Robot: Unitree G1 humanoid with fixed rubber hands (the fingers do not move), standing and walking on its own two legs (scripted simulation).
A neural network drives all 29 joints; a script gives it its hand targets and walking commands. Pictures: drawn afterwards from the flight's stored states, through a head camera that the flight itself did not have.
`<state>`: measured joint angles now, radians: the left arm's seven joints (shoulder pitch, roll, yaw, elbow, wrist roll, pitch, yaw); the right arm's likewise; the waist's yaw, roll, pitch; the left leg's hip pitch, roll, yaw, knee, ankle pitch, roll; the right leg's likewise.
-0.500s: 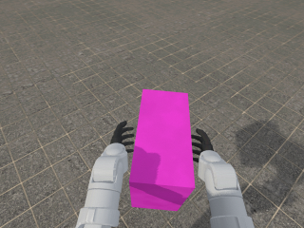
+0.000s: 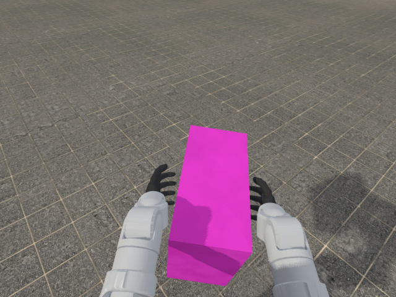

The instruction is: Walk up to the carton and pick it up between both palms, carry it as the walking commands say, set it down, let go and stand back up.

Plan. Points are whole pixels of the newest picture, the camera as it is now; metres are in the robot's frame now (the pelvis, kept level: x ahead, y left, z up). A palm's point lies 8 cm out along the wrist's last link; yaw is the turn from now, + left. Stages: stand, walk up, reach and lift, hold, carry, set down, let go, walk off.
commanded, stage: carry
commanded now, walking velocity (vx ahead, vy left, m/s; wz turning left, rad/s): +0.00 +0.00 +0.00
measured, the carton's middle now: (207, 203) +0.36 +0.00 -0.02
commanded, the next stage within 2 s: hold in 1.38 s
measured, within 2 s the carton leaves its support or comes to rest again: neither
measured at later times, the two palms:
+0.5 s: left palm (168, 222) +0.26 +0.08 +0.06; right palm (286, 239) +0.25 -0.15 +0.04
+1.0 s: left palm (165, 222) +0.26 +0.09 +0.05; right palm (282, 237) +0.25 -0.14 +0.03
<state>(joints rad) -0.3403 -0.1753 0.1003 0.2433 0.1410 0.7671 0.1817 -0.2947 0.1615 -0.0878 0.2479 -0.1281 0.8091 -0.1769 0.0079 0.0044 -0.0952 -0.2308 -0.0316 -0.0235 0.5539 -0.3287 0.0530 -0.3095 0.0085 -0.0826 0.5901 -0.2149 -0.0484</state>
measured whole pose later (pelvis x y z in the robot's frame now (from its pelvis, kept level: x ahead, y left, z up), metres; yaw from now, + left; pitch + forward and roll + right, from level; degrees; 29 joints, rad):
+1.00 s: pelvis -0.04 -0.02 +0.00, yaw +0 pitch -2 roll +1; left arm -0.34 -0.18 0.10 0.32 0.16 0.73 0.17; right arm -0.30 0.16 -0.09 0.30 -0.17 0.81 -0.17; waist 0.01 0.00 -0.04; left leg -0.23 -0.04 -0.02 0.53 -0.26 0.02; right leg -0.28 0.00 -0.08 0.53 -0.21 -0.05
